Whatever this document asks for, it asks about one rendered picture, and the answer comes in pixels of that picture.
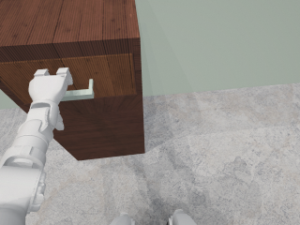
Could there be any handle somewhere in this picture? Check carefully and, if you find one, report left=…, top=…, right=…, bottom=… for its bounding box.
left=61, top=79, right=95, bottom=101

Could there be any robot left hand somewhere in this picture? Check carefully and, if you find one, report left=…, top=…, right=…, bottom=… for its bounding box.
left=28, top=67, right=73, bottom=130

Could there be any robot left forearm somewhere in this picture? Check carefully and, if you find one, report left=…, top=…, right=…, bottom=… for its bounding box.
left=0, top=99, right=59, bottom=171

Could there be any robot left upper arm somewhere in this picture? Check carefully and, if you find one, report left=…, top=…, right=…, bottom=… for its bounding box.
left=0, top=165, right=47, bottom=225

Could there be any right robot thigh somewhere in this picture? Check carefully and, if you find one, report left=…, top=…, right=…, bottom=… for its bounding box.
left=168, top=213, right=197, bottom=225

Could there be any cabinet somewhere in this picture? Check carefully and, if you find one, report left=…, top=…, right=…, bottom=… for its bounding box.
left=0, top=0, right=145, bottom=161

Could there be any drawer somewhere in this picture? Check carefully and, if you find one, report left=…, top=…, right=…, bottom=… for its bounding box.
left=0, top=53, right=136, bottom=104

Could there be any robot right shin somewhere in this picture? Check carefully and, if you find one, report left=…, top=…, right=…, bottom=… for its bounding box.
left=172, top=209, right=184, bottom=216

